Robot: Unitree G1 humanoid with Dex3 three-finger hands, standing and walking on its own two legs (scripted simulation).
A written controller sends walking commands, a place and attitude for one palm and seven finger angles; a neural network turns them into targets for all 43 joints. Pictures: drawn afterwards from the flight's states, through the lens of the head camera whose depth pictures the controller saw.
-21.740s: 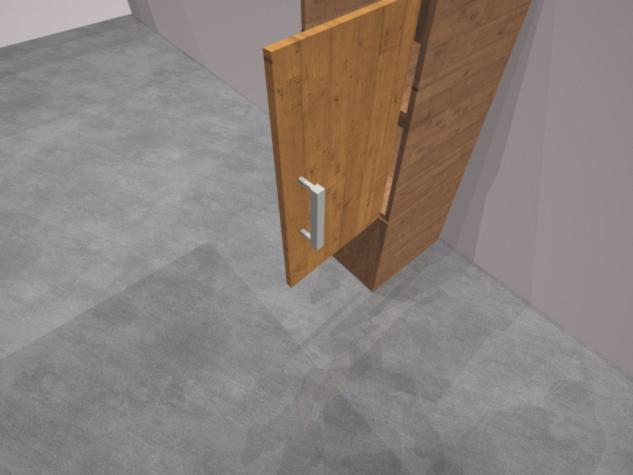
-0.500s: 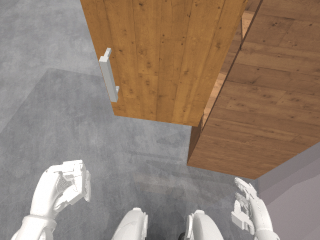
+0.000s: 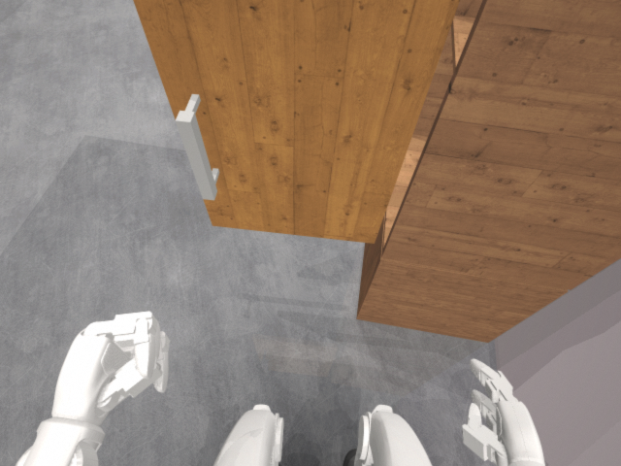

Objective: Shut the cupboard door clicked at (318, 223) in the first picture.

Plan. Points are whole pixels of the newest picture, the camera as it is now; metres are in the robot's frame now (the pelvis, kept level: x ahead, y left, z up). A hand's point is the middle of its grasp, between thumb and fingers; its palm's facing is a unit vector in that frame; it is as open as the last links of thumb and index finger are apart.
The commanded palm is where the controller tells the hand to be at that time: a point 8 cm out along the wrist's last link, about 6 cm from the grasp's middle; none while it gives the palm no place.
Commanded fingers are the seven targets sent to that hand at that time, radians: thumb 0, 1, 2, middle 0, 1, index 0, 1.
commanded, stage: raise the hand and make a fist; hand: left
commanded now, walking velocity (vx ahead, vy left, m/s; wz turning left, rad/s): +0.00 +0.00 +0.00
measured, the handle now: (202, 151) +0.54 +0.21 +0.03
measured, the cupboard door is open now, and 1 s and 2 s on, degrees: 94 94 91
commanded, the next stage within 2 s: bring the fist close to the handle in 0.02 s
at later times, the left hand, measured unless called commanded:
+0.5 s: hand (180, 301) +0.30 +0.18 +0.04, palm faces -0.09 -1.00 -0.02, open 3.1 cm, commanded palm +0.29 +0.23 +0.04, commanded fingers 0.00 0.90 0.90 -1.30 -1.50 -1.30 -1.50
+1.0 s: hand (212, 219) +0.41 +0.17 +0.04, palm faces -0.05 -1.00 -0.03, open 3.1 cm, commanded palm +0.40 +0.21 +0.04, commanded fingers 0.00 0.90 0.90 -1.30 -1.50 -1.30 -1.50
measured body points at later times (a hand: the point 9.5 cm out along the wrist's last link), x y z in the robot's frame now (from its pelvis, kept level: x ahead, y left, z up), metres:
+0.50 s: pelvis +0.00 +0.00 +0.00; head +0.10 +0.01 +0.44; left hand +0.30 +0.23 +0.04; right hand +0.17 -0.24 -0.09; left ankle +0.01 +0.09 -0.62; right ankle +0.05 -0.11 -0.62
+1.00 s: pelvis +0.00 +0.00 +0.00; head +0.12 +0.01 +0.44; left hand +0.41 +0.22 +0.04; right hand +0.11 -0.26 -0.11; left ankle +0.01 +0.09 -0.62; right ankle +0.05 -0.11 -0.62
